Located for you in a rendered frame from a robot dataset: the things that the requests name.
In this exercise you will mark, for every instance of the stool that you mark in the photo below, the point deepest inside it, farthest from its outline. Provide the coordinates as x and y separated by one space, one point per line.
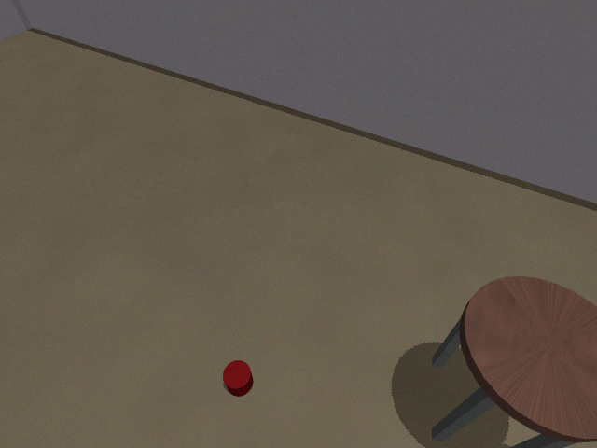
532 347

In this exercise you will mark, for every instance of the tin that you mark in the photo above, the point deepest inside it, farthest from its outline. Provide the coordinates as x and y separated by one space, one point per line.
238 378

